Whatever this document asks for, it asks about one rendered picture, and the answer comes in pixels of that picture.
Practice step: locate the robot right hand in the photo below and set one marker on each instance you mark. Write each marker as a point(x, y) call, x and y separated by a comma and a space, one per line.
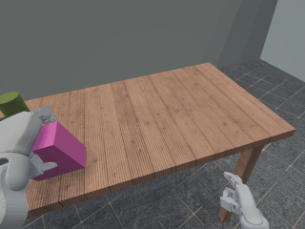
point(241, 196)

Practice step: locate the sponge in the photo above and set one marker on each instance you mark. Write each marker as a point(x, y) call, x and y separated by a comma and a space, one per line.
point(56, 144)

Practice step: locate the table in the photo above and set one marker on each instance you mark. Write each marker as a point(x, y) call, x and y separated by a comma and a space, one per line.
point(151, 126)

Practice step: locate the robot left forearm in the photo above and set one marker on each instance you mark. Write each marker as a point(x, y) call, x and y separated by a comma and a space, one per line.
point(14, 184)

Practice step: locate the robot left hand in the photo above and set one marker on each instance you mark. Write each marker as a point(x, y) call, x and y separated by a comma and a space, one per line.
point(19, 132)

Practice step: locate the robot right forearm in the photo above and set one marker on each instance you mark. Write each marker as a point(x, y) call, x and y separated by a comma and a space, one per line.
point(251, 218)

